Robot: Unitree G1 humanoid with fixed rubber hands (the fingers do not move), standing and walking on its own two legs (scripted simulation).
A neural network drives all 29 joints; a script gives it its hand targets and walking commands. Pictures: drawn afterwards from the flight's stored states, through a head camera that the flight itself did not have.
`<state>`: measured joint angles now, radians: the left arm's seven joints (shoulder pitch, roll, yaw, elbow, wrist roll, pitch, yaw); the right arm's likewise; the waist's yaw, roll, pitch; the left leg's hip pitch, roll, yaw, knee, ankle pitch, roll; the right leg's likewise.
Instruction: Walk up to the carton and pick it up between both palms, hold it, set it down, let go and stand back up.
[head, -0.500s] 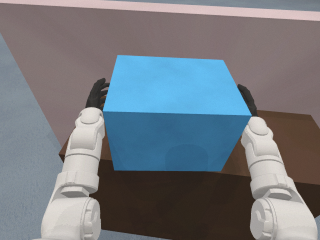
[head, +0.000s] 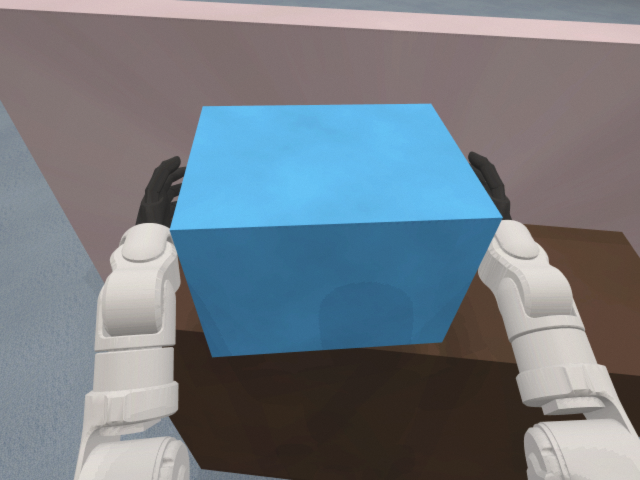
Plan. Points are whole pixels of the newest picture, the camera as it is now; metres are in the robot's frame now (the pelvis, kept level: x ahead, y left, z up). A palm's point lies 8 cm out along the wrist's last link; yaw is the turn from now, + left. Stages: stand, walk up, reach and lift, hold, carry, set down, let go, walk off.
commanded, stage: reach and lift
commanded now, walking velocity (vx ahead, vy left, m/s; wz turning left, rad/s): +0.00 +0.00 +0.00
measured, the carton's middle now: (324, 226) +0.38 -0.02 +0.14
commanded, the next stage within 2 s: hold in 1.24 s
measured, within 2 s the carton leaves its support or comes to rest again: neither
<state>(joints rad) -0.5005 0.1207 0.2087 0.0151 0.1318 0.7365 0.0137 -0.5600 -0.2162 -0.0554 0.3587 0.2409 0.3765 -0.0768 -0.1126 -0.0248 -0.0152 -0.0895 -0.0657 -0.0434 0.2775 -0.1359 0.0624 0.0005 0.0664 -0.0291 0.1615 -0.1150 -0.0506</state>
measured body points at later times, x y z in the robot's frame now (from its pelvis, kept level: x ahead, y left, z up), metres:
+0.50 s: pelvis -0.03 +0.01 +0.00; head -0.07 +0.03 +0.45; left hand +0.36 +0.18 +0.22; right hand +0.35 -0.21 +0.22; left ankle +0.01 +0.08 -0.75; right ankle -0.01 -0.09 -0.75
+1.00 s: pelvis -0.02 +0.01 +0.00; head -0.06 +0.03 +0.45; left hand +0.37 +0.18 +0.23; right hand +0.36 -0.21 +0.24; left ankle +0.01 +0.08 -0.75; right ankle -0.01 -0.09 -0.75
